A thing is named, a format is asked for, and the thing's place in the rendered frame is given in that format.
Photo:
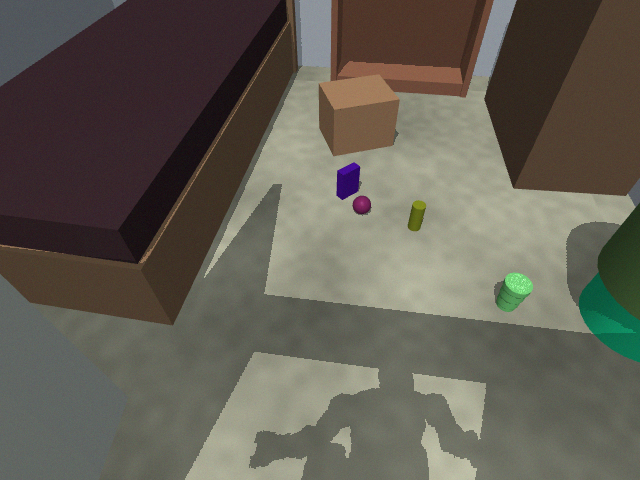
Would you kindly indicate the bookshelf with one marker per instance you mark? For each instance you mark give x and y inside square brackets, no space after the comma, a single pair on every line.
[416,46]

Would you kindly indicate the potted plant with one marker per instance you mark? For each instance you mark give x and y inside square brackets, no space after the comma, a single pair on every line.
[610,303]

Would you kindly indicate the bed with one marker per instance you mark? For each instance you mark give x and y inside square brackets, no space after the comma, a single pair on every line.
[122,150]

